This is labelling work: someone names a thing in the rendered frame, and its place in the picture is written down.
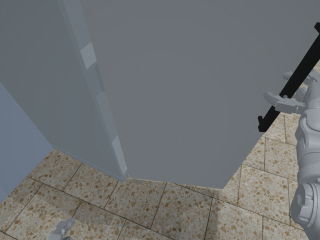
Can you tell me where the right robot upper arm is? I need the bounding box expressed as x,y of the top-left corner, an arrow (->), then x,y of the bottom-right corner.
290,182 -> 320,240

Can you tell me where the fridge door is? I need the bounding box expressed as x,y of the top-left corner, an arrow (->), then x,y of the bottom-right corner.
80,0 -> 320,189

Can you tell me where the robot right forearm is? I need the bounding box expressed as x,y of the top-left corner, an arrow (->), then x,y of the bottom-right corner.
295,109 -> 320,186

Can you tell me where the right robot hand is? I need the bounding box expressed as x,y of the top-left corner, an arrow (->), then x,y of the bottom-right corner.
263,68 -> 320,115

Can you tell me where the handle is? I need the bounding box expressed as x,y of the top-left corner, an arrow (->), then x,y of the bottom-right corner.
258,22 -> 320,133

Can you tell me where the left robot hand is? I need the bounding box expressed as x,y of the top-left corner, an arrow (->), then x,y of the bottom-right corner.
45,217 -> 76,240

